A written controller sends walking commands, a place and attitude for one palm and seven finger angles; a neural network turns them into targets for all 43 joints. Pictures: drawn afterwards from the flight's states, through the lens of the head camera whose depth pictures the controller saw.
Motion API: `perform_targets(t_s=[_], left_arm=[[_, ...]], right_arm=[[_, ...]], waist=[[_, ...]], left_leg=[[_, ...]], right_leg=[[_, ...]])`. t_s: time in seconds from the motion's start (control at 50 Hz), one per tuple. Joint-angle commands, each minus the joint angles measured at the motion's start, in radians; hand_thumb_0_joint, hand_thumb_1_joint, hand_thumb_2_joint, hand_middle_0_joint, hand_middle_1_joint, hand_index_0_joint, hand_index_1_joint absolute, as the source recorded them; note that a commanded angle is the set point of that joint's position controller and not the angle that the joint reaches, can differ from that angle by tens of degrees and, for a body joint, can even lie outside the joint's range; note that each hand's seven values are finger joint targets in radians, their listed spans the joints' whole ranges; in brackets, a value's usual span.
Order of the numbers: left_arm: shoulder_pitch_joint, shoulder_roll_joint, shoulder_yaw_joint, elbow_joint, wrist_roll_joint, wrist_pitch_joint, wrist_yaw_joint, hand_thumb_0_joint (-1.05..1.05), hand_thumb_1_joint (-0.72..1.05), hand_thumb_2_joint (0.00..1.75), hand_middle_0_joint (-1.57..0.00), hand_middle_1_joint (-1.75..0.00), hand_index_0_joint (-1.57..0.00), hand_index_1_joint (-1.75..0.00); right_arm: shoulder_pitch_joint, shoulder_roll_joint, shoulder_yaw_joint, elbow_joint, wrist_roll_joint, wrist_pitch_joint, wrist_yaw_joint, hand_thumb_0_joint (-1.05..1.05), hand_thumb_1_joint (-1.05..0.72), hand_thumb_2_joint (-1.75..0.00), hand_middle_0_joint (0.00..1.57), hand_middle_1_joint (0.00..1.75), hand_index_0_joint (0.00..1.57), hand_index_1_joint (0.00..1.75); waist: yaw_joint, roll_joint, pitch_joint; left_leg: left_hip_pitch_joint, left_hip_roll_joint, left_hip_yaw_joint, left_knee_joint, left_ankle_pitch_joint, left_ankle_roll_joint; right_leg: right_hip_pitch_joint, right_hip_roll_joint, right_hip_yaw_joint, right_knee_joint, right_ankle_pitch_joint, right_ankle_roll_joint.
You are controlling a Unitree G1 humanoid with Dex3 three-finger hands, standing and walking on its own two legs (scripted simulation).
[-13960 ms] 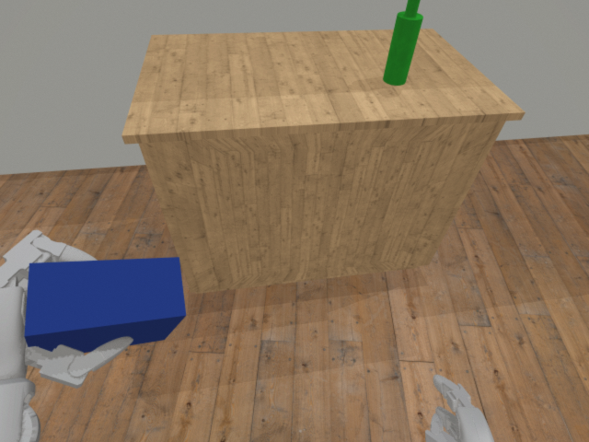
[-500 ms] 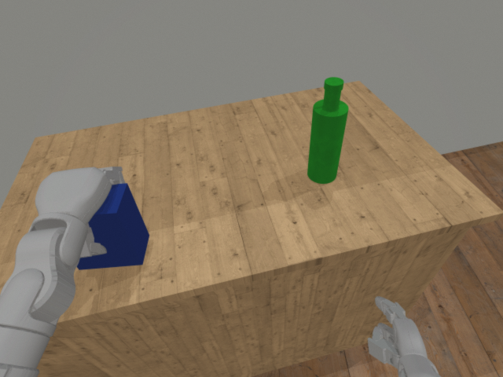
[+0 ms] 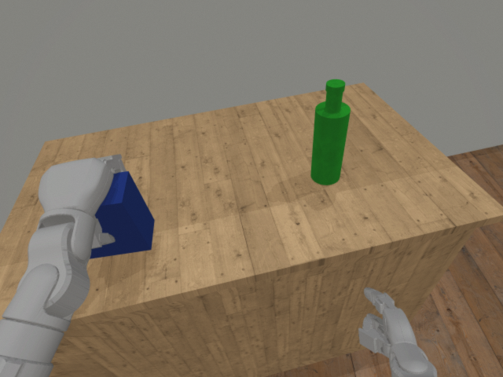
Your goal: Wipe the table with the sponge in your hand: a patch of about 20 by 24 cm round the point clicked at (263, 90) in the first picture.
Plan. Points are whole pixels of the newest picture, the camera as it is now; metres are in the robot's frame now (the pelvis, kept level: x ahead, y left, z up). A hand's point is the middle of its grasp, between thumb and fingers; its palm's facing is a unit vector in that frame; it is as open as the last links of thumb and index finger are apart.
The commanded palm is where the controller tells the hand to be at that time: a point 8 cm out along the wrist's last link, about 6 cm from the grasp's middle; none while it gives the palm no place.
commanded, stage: move the sponge above the wiping area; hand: left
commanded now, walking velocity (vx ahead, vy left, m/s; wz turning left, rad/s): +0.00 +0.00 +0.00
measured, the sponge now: (113, 225) +0.29 +0.30 +0.10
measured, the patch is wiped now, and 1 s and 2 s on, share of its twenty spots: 0.00 0.00 0.00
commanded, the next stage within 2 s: none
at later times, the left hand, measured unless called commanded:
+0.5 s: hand (86, 202) +0.29 +0.32 +0.16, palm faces +0.07 +0.02 -1.00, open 10.4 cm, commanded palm +0.25 +0.29 +0.21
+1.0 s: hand (75, 215) +0.27 +0.33 +0.14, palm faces +0.02 -0.03 -1.00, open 10.4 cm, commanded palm +0.24 +0.31 +0.21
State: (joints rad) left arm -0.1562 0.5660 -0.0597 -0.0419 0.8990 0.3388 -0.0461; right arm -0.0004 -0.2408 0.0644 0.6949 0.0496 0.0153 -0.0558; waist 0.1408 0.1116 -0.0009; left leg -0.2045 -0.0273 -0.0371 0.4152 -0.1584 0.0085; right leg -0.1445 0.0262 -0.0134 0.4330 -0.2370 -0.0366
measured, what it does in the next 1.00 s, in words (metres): stands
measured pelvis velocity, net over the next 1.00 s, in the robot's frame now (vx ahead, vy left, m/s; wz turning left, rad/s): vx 0.00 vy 0.00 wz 0.01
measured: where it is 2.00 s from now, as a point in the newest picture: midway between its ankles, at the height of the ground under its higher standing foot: outside the picture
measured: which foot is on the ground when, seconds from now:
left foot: down 0.00-1.00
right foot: down 0.00-1.00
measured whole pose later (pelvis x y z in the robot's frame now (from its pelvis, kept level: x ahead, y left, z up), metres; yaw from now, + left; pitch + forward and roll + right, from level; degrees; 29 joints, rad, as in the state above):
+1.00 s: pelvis +0.00 +0.00 +0.00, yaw +1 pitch -2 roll +0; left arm -0.19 0.61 -0.02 0.08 0.88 0.44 -0.15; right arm 0.01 -0.28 0.05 0.68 0.08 0.02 -0.07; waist 0.11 0.12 -0.01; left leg -0.24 -0.03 -0.05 0.44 -0.16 0.01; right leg -0.17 0.03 -0.03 0.44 -0.24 -0.03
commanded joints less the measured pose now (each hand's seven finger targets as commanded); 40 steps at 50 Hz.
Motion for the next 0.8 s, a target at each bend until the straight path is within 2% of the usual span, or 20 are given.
perform_targets(t_s=[0.0, 0.02, 0.04, 0.06, 0.12, 0.14, 0.22, 0.24, 0.26, 0.32, 0.34, 0.42, 0.44, 0.5, 0.58, 0.62, 0.64, 0.66, 0.72, 0.78], left_arm=[[-0.294, 0.229, 0.145, -0.08, 0.008, 0.104, 0.01, 0.0, 0.1, 1.3, -1.2, -1.6, -1.2, -1.6], [-0.286, 0.245, 0.151, -0.053, 0.01, 0.122, -0.012, 0.0, 0.1, 1.3, -1.2, -1.6, -1.2, -1.6], [-0.292, 0.167, 0.067, -0.046, 0.005, 0.131, -0.042, 0.0, 0.1, 1.3, -1.2, -1.6, -1.2, -1.6], [-0.264, 0.202, 0.09, -0.041, 0.008, 0.132, -0.062, 0.0, 0.1, 1.3, -1.2, -1.6, -1.2, -1.6], [-0.283, 0.25, 0.089, -0.093, 0.047, 0.108, -0.123, 0.0, 0.1, 1.3, -1.2, -1.6, -1.2, -1.6], [-0.306, 0.218, 0.056, -0.142, 0.041, 0.08, -0.138, 0.0, 0.1, 1.3, -1.2, -1.6, -1.2, -1.6], [-0.363, 0.424, 0.255, -0.28, 0.041, -0.071, -0.098, 0.0, 0.1, 1.3, -1.2, -1.6, -1.2, -1.6], [-0.384, 0.388, 0.241, -0.281, 0.039, -0.098, -0.074, 0.0, 0.1, 1.3, -1.2, -1.6, -1.2, -1.6], [-0.344, 0.436, 0.31, -0.254, 0.036, -0.116, -0.041, 0.0, 0.1, 1.3, -1.2, -1.6, -1.2, -1.6], [-0.34, 0.412, 0.327, -0.132, 0.009, -0.088, 0.005, 0.0, 0.1, 1.3, -1.2, -1.6, -1.2, -1.6], [-0.34, 0.358, 0.286, -0.086, -0.001, -0.069, 0.014, 0.0, 0.1, 1.3, -1.2, -1.6, -1.2, -1.6], [-0.307, 0.352, 0.253, 0.034, -0.017, 0.013, -0.006, 0.0, 0.1, 1.3, -1.2, -1.6, -1.2, -1.6], [-0.305, 0.293, 0.183, 0.037, -0.013, 0.024, -0.028, 0.0, 0.1, 1.3, -1.2, -1.6, -1.2, -1.6], [-0.256, 0.27, 0.134, -0.056, -0.001, 0.024, -0.088, 0.0, 0.1, 1.3, -1.2, -1.6, -1.2, -1.6], [-0.203, 0.337, 0.202, -0.182, -0.006, -0.063, -0.122, 0.0, 0.1, 1.3, -1.2, -1.6, -1.2, -1.6], [-0.243, 0.428, 0.297, -0.298, -0.008, -0.115, -0.087, 0.0, 0.1, 1.3, -1.2, -1.6, -1.2, -1.6], [-0.258, 0.398, 0.289, -0.29, -0.01, -0.127, -0.065, 0.0, 0.1, 1.3, -1.2, -1.6, -1.2, -1.6], [-0.265, 0.464, 0.364, -0.258, 0.003, -0.138, -0.031, 0.0, 0.1, 1.3, -1.2, -1.6, -1.2, -1.6], [-0.31, 0.454, 0.393, -0.214, -0.006, -0.107, 0.048, 0.0, 0.1, 1.3, -1.2, -1.6, -1.2, -1.6], [-0.277, 0.363, 0.317, -0.106, -0.022, -0.023, 0.075, 0.0, 0.1, 1.3, -1.2, -1.6, -1.2, -1.6]], right_arm=[[-0.218, -0.118, -0.038, -0.174, 0.015, -0.032, -0.008, 0.0, -0.9, -0.9, 0.2, 0.3, 0.2, 0.3], [-0.233, -0.124, -0.032, -0.176, 0.023, -0.031, -0.01, 0.0, -0.9, -0.9, 0.2, 0.3, 0.2, 0.3], [-0.226, -0.119, -0.028, -0.192, 0.025, -0.03, -0.011, 0.0, -0.9, -0.9, 0.2, 0.3, 0.2, 0.3], [-0.211, -0.121, -0.031, -0.19, 0.027, -0.03, -0.012, 0.0, -0.9, -0.9, 0.2, 0.3, 0.2, 0.3], [-0.215, -0.124, -0.03, -0.21, 0.029, -0.033, -0.016, 0.0, -0.9, -0.9, 0.2, 0.3, 0.2, 0.3], [-0.206, -0.117, -0.026, -0.225, 0.024, -0.042, -0.018, 0.0, -0.9, -0.9, 0.2, 0.3, 0.2, 0.3], [-0.185, -0.109, -0.029, -0.222, 0.006, -0.07, -0.038, 0.0, -0.9, -0.9, 0.2, 0.3, 0.2, 0.3], [-0.169, -0.098, -0.029, -0.217, -0.001, -0.079, -0.042, 0.0, -0.9, -0.9, 0.2, 0.3, 0.2, 0.3], [-0.149, -0.103, -0.038, -0.2, -0.006, -0.082, -0.043, 0.0, -0.9, -0.9, 0.2, 0.3, 0.2, 0.3], [-0.154, -0.118, -0.046, -0.172, 0.005, -0.073, -0.035, 0.0, -0.9, -0.9, 0.2, 0.3, 0.2, 0.3], [-0.149, -0.119, -0.05, -0.164, 0.006, -0.066, -0.032, 0.0, -0.9, -0.9, 0.2, 0.3, 0.2, 0.3], [-0.181, -0.14, -0.051, -0.164, 0.019, -0.053, -0.029, 0.0, -0.9, -0.9, 0.2, 0.3, 0.2, 0.3], [-0.175, -0.139, -0.052, -0.172, 0.018, -0.051, -0.029, 0.0, -0.9, -0.9, 0.2, 0.3, 0.2, 0.3], [-0.179, -0.136, -0.055, -0.198, 0.021, -0.053, -0.024, 0.0, -0.9, -0.9, 0.2, 0.3, 0.2, 0.3], [-0.157, -0.125, -0.05, -0.217, 0.009, -0.071, -0.026, 0.0, -0.9, -0.9, 0.2, 0.3, 0.2, 0.3], [-0.167, -0.12, -0.049, -0.223, 0.006, -0.081, -0.03, 0.0, -0.9, -0.9, 0.2, 0.3, 0.2, 0.3], [-0.148, -0.109, -0.049, -0.223, -0.003, -0.085, -0.035, 0.0, -0.9, -0.9, 0.2, 0.3, 0.2, 0.3], [-0.132, -0.114, -0.053, -0.2, -0.004, -0.086, -0.037, 0.0, -0.9, -0.9, 0.2, 0.3, 0.2, 0.3], [-0.156, -0.12, -0.06, -0.181, 0.001, -0.077, -0.03, 0.0, -0.9, -0.9, 0.2, 0.3, 0.2, 0.3], [-0.165, -0.125, -0.062, -0.164, 0.008, -0.056, -0.02, 0.0, -0.9, -0.9, 0.2, 0.3, 0.2, 0.3]], waist=[[-0.009, -0.063, -0.212], [-0.019, -0.057, -0.181], [-0.031, -0.08, -0.192], [-0.029, -0.109, -0.191], [-0.042, -0.088, -0.23], [-0.046, -0.084, -0.253], [-0.025, -0.029, -0.302], [-0.025, -0.014, -0.303], [-0.012, -0.006, -0.293], [-0.014, 0.031, -0.189], [-0.018, 0.023, -0.174], [-0.02, -0.047, -0.15], [-0.034, -0.067, -0.168], [-0.037, -0.067, -0.251], [-0.037, -0.099, -0.3], [-0.024, -0.052, -0.308], [-0.019, -0.057, -0.301], [-0.014, -0.045, -0.276], [0.003, 0.041, -0.224], [0.001, 0.014, -0.193]], left_leg=[[0.096, -0.002, -0.014, -0.042, 0.107, 0.011], [0.084, -0.006, -0.017, -0.045, 0.073, 0.01], [0.078, -0.007, -0.007, -0.038, 0.066, 0.016], [0.077, -0.007, -0.01, -0.028, 0.069, 0.021], [0.098, -0.015, -0.013, -0.003, 0.079, 0.033], [0.112, -0.017, -0.009, 0.007, 0.096, 0.041], [0.167, -0.025, -0.026, 0.025, 0.133, 0.047], [0.171, -0.027, -0.016, 0.027, 0.151, 0.047], [0.175, -0.026, -0.019, 0.026, 0.166, 0.042], [0.134, -0.02, -0.021, 0.013, 0.14, 0.025], [0.115, -0.014, -0.006, 0.012, 0.127, 0.024], [0.064, -0.015, 0.001, -0.001, 0.072, 0.02], [0.061, -0.013, 0.012, 0.006, 0.072, 0.026], [0.092, -0.02, 0.007, 0.027, 0.123, 0.038], [0.127, -0.021, 0.002, 0.057, 0.168, 0.054], [0.154, -0.021, -0.013, 0.054, 0.179, 0.05], [0.149, -0.022, -0.005, 0.052, 0.186, 0.051], [0.149, -0.019, -0.012, 0.044, 0.188, 0.043], [0.136, -0.01, -0.02, 0.018, 0.162, 0.024], [0.1, -0.005, -0.009, 0.003, 0.15, 0.011]], right_leg=[[-0.013, -0.01, 0.03, -0.085, 0.103, -0.03], [-0.035, -0.002, 0.053, -0.091, 0.072, -0.037], [-0.032, -0.01, 0.025, -0.087, 0.081, -0.027], [-0.035, -0.011, 0.028, -0.084, 0.083, -0.02], [-0.034, -0.008, 0.054, -0.073, 0.104, -0.024], [-0.026, -0.014, 0.029, -0.066, 0.123, -0.019], [-0.009, -0.002, 0.087, -0.075, 0.146, -0.034], [-0.004, -0.007, 0.062, -0.074, 0.151, -0.034], [-0.005, -0.005, 0.076, -0.081, 0.158, -0.041], [-0.037, -0.006, 0.102, -0.107, 0.138, -0.051], [-0.039, -0.014, 0.079, -0.108, 0.124, -0.042], [-0.043, -0.021, 0.096, -0.111, 0.077, -0.031], [-0.036, -0.028, 0.069, -0.1, 0.093, -0.02], [-0.001, -0.031, 0.062, -0.065, 0.189, -0.013], [0.011, -0.027, 0.057, -0.048, 0.26, -0.009], [0.008, -0.016, 0.087, -0.051, 0.25, -0.023], [0.008, -0.02, 0.061, -0.052, 0.239, -0.021], [-0.012, -0.014, 0.077, -0.063, 0.22, -0.028], [-0.026, -0.006, 0.098, -0.083, 0.153, -0.049], [-0.021, -0.014, 0.074, -0.088, 0.136, -0.04]])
